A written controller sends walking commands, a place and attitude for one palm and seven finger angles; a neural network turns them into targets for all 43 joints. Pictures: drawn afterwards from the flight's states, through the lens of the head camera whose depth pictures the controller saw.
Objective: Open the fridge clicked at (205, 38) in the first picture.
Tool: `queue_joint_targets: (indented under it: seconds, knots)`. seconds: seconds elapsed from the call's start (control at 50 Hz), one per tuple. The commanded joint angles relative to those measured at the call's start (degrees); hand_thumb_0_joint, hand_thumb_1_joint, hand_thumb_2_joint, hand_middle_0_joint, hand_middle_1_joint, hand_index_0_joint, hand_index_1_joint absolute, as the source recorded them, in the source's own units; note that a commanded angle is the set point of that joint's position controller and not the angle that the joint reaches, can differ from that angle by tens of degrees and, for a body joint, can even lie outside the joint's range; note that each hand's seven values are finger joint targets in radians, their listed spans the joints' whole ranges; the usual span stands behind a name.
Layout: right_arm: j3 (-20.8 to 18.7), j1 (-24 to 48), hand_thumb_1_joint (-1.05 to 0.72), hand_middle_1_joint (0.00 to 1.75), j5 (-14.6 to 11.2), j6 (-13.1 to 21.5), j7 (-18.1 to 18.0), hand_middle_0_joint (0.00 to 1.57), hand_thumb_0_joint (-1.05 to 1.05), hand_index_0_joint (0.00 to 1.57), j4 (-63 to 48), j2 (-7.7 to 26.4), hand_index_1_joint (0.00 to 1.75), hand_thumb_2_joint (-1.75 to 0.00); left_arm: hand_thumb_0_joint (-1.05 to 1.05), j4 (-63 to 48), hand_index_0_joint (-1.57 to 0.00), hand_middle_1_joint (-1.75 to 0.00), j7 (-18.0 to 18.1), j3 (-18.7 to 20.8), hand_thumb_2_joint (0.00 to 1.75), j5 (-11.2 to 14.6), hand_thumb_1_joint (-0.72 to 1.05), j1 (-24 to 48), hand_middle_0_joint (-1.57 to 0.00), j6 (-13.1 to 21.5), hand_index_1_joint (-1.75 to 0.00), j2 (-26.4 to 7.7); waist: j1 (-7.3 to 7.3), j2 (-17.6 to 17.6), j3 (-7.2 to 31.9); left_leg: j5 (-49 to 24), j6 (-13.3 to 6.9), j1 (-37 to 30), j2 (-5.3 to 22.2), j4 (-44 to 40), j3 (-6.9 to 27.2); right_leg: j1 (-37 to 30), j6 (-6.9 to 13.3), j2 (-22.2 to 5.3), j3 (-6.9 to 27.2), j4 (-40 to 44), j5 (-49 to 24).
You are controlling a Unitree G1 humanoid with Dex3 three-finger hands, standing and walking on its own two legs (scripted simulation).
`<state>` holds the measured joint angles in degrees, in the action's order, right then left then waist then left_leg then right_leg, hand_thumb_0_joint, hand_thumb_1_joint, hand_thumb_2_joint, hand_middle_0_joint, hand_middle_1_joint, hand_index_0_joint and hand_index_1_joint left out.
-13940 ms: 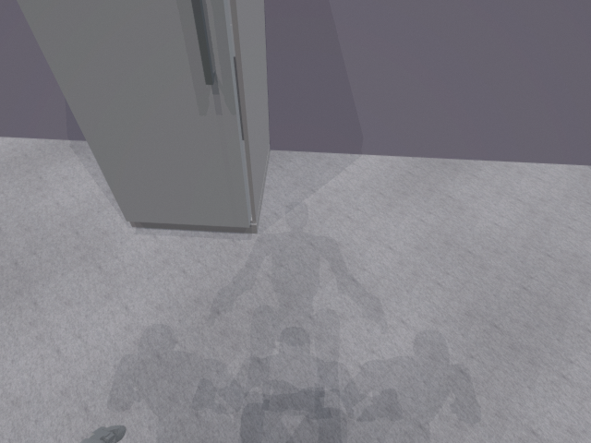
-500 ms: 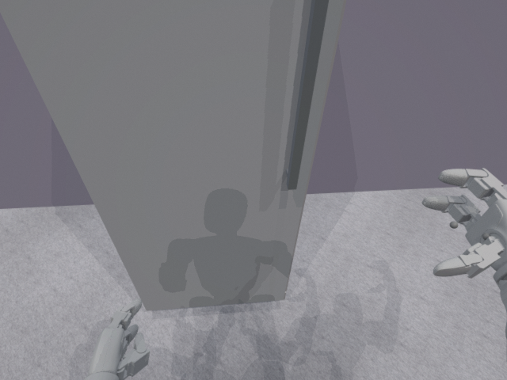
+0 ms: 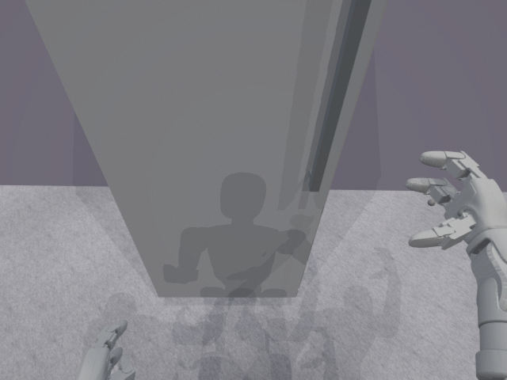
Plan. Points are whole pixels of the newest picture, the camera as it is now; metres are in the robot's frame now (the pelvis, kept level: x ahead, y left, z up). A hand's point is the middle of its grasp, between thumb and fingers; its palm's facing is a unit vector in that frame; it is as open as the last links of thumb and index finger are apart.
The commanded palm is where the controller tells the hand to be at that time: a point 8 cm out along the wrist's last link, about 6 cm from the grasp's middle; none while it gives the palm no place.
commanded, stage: move the hooked fingers beside the handle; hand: right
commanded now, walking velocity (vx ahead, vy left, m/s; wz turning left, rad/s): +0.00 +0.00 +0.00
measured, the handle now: (337, 78) +0.53 -0.11 +0.24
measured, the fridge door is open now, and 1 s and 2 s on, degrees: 0 0 0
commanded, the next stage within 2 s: feel for the door with the fingertips in 1.76 s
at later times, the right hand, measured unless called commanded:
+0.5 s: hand (394, 169) +0.41 -0.20 +0.15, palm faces -0.01 +1.00 +0.00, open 14.0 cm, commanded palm +0.39 -0.25 +0.15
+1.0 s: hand (368, 146) +0.47 -0.17 +0.15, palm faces +0.00 +1.00 +0.01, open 14.0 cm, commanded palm +0.44 -0.22 +0.15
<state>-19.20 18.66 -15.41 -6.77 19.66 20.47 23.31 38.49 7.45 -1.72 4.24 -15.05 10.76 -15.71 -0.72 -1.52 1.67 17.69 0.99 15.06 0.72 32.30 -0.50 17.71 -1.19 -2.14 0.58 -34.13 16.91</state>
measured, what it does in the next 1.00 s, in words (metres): stands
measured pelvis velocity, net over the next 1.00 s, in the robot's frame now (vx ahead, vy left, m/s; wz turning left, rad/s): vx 0.00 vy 0.00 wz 0.02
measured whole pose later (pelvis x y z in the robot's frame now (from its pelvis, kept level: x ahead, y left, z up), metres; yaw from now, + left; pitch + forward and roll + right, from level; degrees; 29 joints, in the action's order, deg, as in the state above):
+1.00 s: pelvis +0.00 +0.00 -0.01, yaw +1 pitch +7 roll +1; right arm -17.2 47.3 -7.9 2.9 11.2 53.0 23.5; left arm 41.7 4.1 -0.2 2.3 -20.1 6.1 -14.8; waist 5.2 -0.7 3.3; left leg 18.6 1.0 24.7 0.0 36.0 0.2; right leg 27.1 -1.2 -2.9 0.1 -38.2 18.3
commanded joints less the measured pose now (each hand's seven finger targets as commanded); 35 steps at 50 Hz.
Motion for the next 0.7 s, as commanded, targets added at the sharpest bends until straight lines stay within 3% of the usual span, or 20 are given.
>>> queue_joint_targets:
  seconds: [0.0,0.08,0.1,0.16,0.28,0.3,0.34,0.4,0.44,0.48,0.5,0.56,0.6,0.66,0.68]
  knots:
    - [-3.90,23.46,0.50,1.20,-1.26,6.07,-0.54,0.30,0.00,0.30,-14.95,13.48,1.20,-0.30,0.00,-8.08,-0.20,-0.30,0.66,2.69,0.90,-0.19,0.90,5.80,-0.20,3.22,-0.30,-7.05,0.48,-1.46,15.99,-19.78,-1.64,-3.22,-1.89,-2.84,-1.65,-8.74,1.77,1.79,-0.92,3.57,-16.51]
    - [-3.79,22.00,0.50,1.20,-0.02,3.23,-1.67,0.30,0.00,0.30,-9.43,13.31,1.20,-0.30,0.00,-7.73,-0.20,-0.30,0.61,2.62,0.90,0.09,0.90,5.90,-0.20,1.98,-0.30,-7.04,0.22,0.08,12.70,-18.30,-1.37,-2.12,-1.52,-3.33,-1.53,-6.08,1.99,2.00,-1.61,3.85,-14.19]
    - [-2.05,23.44,0.50,1.20,0.15,2.60,-1.68,0.30,0.00,0.30,-9.18,11.58,1.20,-0.30,0.00,-7.80,-0.20,-0.30,0.56,2.51,0.90,0.04,0.90,6.01,-0.20,1.72,-0.30,-6.89,0.68,-0.35,12.28,-18.34,-1.33,-1.61,-1.49,-3.42,-1.58,-6.11,1.96,2.08,-1.67,3.81,-14.12]
    - [-2.53,26.77,0.50,1.20,0.72,1.97,-2.30,0.30,0.00,0.30,-8.15,13.34,1.20,-0.30,0.00,-7.75,-0.20,-0.30,0.60,2.66,0.90,0.09,0.90,5.85,-0.20,0.82,-0.30,-7.15,1.04,0.14,13.24,-18.26,-1.32,-1.49,-1.34,-3.57,-1.18,-5.89,2.12,2.00,-1.76,3.22,-13.85]
    - [-0.61,35.67,0.50,1.20,1.05,5.83,-2.85,0.30,0.00,0.30,-6.95,12.16,1.20,-0.30,0.00,-7.09,-0.20,-0.30,0.65,2.62,0.90,-0.40,0.90,4.93,-0.20,0.33,-0.30,-6.67,2.32,-0.61,16.74,-19.17,-1.54,-1.32,-1.62,-2.70,-1.03,-7.90,2.08,2.03,-1.30,2.23,-15.08]
    - [0.82,36.17,0.50,1.20,1.15,6.27,-2.88,0.30,0.00,0.30,-6.04,10.58,1.20,-0.30,0.00,-6.93,-0.20,-0.30,0.59,2.57,0.90,-0.38,0.90,4.83,-0.20,0.36,-0.30,-6.48,2.49,-1.15,16.76,-18.92,-1.54,-0.93,-1.64,-2.63,-1.07,-7.91,2.01,2.08,-1.32,2.17,-14.87]
    - [-0.42,35.95,0.50,1.20,1.63,6.52,-3.30,0.30,0.00,0.30,-2.10,12.34,1.20,-0.30,0.00,-6.19,-0.20,-0.30,0.47,2.68,0.90,-0.49,0.90,4.01,-0.20,0.07,-0.30,-6.98,2.56,0.77,16.25,-18.30,-1.40,-0.63,-1.62,-2.74,-0.89,-6.62,2.22,2.07,-1.45,1.71,-14.02]
    - [1.65,38.36,0.50,1.20,2.40,5.65,-3.81,0.30,0.00,0.30,2.24,10.38,1.20,-0.30,0.00,-5.83,-0.20,-0.30,0.26,2.64,0.90,-0.34,0.90,3.53,-0.20,-0.55,-0.30,-6.79,3.06,-0.09,15.07,-17.23,-1.40,0.87,-1.39,-2.69,-1.11,-5.44,2.07,2.10,-1.28,2.00,-12.90]
    - [0.30,38.85,0.50,1.20,2.83,5.34,-4.33,0.30,0.00,0.30,5.14,12.13,1.20,-0.30,0.00,-5.44,-0.20,-0.30,-0.03,2.85,0.90,-0.41,0.90,2.62,-0.20,-1.01,-0.30,-7.30,2.70,1.31,15.68,-17.16,-1.48,0.43,-1.46,-2.62,-1.04,-4.46,2.12,2.05,-1.23,1.72,-13.00]
    - [-0.07,41.47,0.50,1.20,3.20,5.74,-4.84,0.30,0.00,0.30,5.51,12.55,1.20,-0.30,0.00,-5.68,-0.20,-0.30,-0.23,3.02,0.90,-0.60,0.90,2.34,-0.20,-1.28,-0.30,-7.15,2.71,0.51,17.22,-17.87,-1.54,0.07,-1.35,-2.13,-0.96,-4.51,2.03,2.13,-1.07,1.62,-13.58]
    - [1.06,41.75,0.50,1.20,3.28,6.13,-4.91,0.30,0.00,0.30,5.72,11.23,1.20,-0.30,0.00,-5.83,-0.20,-0.30,-0.39,2.94,0.90,-0.60,0.90,2.14,-0.20,-1.41,-0.30,-7.00,2.86,0.25,17.45,-18.39,-1.55,0.13,-1.44,-1.89,-1.08,-4.59,2.05,2.17,-1.12,1.50,-14.07]
    - [0.27,46.34,0.50,1.20,3.75,8.38,-6.03,0.30,0.00,0.30,5.78,12.66,1.20,-0.30,0.00,-5.35,-0.20,-0.30,-0.65,3.27,0.90,-0.86,0.90,0.88,-0.20,-1.58,-0.30,-7.21,3.58,0.68,19.04,-18.28,-1.57,0.33,-1.69,-1.59,-0.92,-4.72,2.12,1.98,-0.82,1.07,-14.32]
    - [1.95,49.10,0.50,1.20,4.05,9.62,-6.43,0.30,0.00,0.30,7.25,10.87,1.20,-0.30,0.00,-4.82,-0.20,-0.30,-0.85,3.30,0.90,-0.97,0.90,0.10,-0.20,-1.53,-0.30,-7.05,4.33,-0.07,18.71,-17.44,-1.53,1.73,-1.90,-1.41,-1.06,-4.90,2.03,1.90,-0.77,0.93,-13.79]
    - [-0.81,49.79,0.50,1.20,4.66,11.12,-7.28,0.30,0.00,0.30,10.38,14.02,1.20,-0.30,0.00,-4.07,-0.20,-0.30,-1.10,3.67,0.90,-1.26,0.90,-1.29,-0.20,-1.73,-0.30,-7.54,4.11,1.26,20.01,-18.00,-1.49,1.11,-1.97,-1.10,-0.78,-4.11,2.22,1.81,-0.90,0.58,-14.11]
    - [-0.54,49.23,0.50,1.20,4.89,11.20,-7.27,0.30,0.00,0.30,11.53,13.52,1.20,-0.30,0.00,-4.01,-0.20,-0.30,-1.24,3.64,0.90,-1.23,0.90,-1.56,-0.20,-1.80,-0.30,-7.42,3.89,1.06,20.34,-18.25,-1.50,0.90,-2.00,-0.92,-0.75,-3.80,2.16,1.90,-1.05,0.57,-14.11]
